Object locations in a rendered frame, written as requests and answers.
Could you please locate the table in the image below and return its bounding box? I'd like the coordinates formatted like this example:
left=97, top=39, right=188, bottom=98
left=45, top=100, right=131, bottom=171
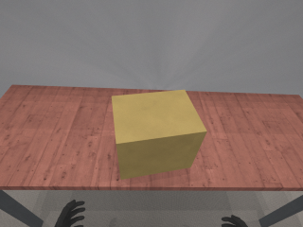
left=0, top=84, right=303, bottom=227

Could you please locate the right robot hand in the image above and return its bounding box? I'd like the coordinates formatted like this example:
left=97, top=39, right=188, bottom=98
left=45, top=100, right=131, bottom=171
left=222, top=215, right=248, bottom=227

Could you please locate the carton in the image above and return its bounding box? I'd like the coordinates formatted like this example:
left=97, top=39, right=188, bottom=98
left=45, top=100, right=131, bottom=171
left=112, top=90, right=207, bottom=180

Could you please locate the left robot hand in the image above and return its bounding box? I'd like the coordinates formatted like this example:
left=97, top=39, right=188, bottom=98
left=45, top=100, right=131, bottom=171
left=54, top=200, right=85, bottom=227

